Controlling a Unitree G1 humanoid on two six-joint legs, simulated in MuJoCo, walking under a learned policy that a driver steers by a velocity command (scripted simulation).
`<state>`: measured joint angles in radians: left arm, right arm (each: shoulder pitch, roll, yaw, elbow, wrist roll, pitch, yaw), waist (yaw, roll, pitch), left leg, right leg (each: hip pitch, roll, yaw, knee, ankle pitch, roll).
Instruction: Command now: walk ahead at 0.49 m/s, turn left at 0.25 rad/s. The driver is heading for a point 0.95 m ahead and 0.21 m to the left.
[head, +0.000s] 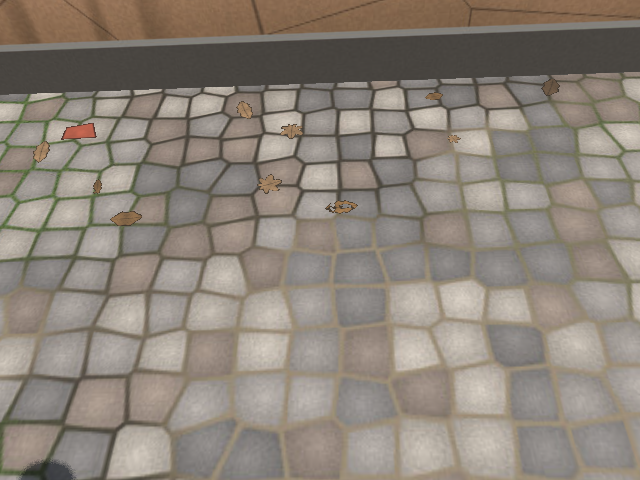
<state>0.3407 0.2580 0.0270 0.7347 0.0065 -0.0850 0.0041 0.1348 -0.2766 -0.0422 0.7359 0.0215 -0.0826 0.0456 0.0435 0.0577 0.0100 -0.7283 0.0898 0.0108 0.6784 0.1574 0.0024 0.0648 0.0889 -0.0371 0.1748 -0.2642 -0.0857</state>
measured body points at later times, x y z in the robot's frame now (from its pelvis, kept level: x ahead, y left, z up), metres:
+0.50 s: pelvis +0.32 +0.03 +0.00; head +0.36 +0.05 +0.45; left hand +0.46 +0.31 -0.08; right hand +0.47 -0.23 -0.10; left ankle +0.27 +0.10 -0.74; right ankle +0.54 -0.11 -0.69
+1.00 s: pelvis +0.58 +0.08 +0.00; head +0.61 +0.09 +0.45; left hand +0.44 +0.32 -0.12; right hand +0.89 +0.00 -0.08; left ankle +0.64 +0.28 -0.70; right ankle +0.57 -0.07 -0.74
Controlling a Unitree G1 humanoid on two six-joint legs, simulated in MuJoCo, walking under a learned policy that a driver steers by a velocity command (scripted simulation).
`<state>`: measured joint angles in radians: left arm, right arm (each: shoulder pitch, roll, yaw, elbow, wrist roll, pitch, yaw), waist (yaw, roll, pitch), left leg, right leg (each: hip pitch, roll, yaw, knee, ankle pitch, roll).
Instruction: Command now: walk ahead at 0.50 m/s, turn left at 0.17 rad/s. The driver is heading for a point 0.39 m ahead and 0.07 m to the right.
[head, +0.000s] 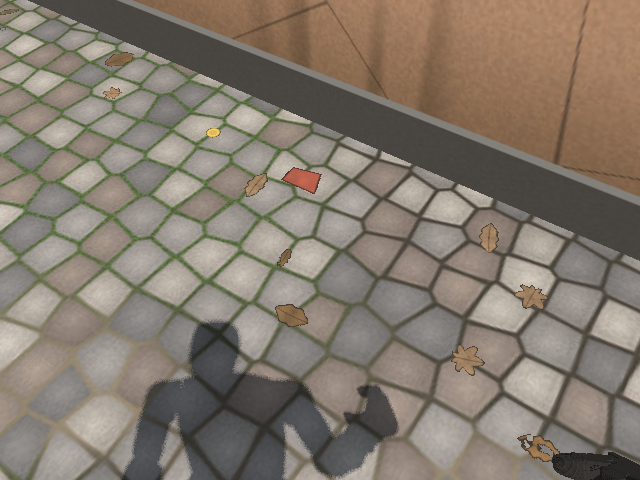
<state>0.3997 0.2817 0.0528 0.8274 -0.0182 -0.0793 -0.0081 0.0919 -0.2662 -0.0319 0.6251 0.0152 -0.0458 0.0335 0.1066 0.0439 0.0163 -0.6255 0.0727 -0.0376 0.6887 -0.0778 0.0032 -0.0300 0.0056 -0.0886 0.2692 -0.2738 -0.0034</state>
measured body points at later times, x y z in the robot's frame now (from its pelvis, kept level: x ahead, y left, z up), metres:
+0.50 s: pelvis +0.25 +0.03 +0.00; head +0.28 +0.02 +0.45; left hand +0.48 +0.24 -0.10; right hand +0.25 -0.25 -0.13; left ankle +0.18 +0.14 -0.74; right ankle +0.40 -0.13 -0.71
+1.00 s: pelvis +0.35 +0.01 -0.01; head +0.36 +0.02 +0.44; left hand +0.53 +0.23 -0.14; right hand +0.37 -0.26 -0.14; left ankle +0.37 +0.14 -0.74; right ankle +0.40 -0.11 -0.74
